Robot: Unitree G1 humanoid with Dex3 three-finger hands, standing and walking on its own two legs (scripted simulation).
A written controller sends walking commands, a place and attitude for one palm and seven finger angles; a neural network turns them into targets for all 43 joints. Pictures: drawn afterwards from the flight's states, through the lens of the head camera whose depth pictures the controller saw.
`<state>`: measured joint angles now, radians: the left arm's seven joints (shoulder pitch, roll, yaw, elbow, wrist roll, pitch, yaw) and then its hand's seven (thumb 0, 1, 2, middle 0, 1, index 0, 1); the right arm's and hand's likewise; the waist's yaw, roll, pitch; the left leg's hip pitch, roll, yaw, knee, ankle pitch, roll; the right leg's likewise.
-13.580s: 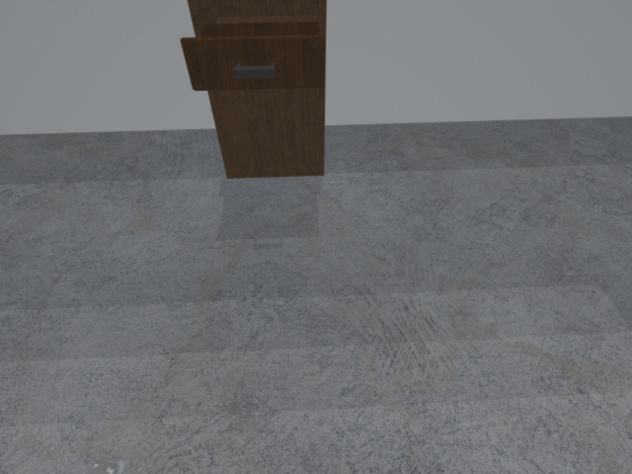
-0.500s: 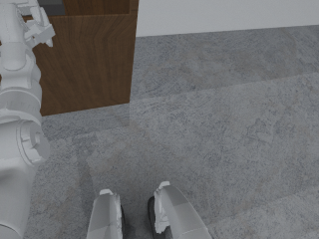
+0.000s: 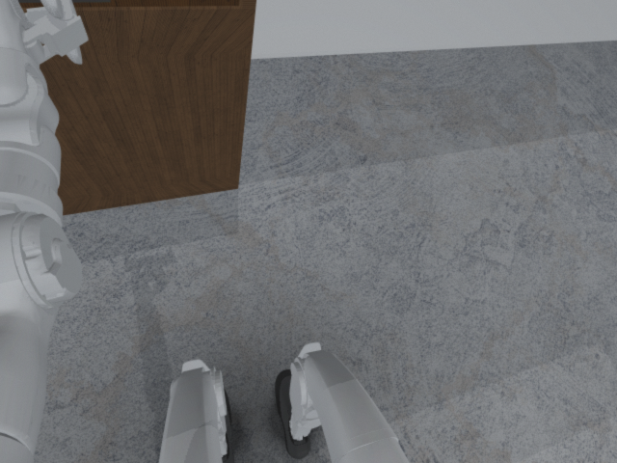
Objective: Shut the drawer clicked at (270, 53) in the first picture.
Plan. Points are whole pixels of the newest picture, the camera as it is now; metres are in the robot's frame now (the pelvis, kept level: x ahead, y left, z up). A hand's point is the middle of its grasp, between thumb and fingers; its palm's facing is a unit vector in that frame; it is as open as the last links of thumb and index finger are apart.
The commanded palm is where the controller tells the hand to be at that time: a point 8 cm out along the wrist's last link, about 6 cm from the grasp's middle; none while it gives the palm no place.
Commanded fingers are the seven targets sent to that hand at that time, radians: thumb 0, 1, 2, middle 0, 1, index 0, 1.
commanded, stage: pull the fist back off the drawer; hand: left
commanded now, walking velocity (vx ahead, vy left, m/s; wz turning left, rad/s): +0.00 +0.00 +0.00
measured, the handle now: out of the picture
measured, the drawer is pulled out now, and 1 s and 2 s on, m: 0.00 0.00 0.00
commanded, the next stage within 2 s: draw the hand back to the body in 0.38 s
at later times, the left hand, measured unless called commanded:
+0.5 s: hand (78, 32) +0.59 +0.17 +0.08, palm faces +0.15 -0.99 -0.01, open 3.3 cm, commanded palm +0.54 +0.20 +0.08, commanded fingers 0.00 0.90 0.90 -1.40 -1.60 -1.40 -1.60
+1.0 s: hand out of the picture +0.43 +0.19 +0.17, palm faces +0.12 -0.99 -0.03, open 3.3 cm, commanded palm +0.39 +0.24 +0.18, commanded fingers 0.00 0.90 0.90 -1.40 -1.60 -1.40 -1.60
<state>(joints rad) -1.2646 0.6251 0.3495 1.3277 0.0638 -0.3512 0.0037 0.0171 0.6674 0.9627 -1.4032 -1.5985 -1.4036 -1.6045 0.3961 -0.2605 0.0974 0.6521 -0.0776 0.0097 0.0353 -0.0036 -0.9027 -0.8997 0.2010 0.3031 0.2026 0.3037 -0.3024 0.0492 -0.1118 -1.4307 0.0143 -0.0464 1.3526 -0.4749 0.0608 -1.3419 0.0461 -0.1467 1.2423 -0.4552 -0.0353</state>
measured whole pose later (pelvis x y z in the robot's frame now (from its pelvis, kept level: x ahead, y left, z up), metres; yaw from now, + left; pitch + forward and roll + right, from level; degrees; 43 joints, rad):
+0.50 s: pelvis +0.05 +0.00 +0.03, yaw +0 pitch +28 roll -5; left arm -0.94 0.42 0.37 1.12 -0.02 -0.45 0.02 0.02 0.90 0.91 -1.40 -1.60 -1.40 -1.60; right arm 0.36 -0.25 0.04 0.63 -0.06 0.08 0.06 0.00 -0.90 -0.90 0.20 0.30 0.20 0.30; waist -0.21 0.05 -0.14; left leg -1.21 0.02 0.00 1.24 -0.53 0.06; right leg -1.15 0.05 -0.09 1.16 -0.51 -0.03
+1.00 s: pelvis +0.08 +0.00 +0.10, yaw +3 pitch +13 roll -2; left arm -0.21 0.25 0.17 0.40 -0.20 -0.27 -0.07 0.02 0.90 0.90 -1.40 -1.60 -1.40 -1.60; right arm 0.26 -0.26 0.02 0.55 0.05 0.05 0.00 0.00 -0.90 -0.90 0.20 0.30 0.20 0.30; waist -0.05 0.05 -0.12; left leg -0.65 -0.01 0.01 0.89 -0.45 0.05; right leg -0.61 0.04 -0.06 0.83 -0.44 -0.03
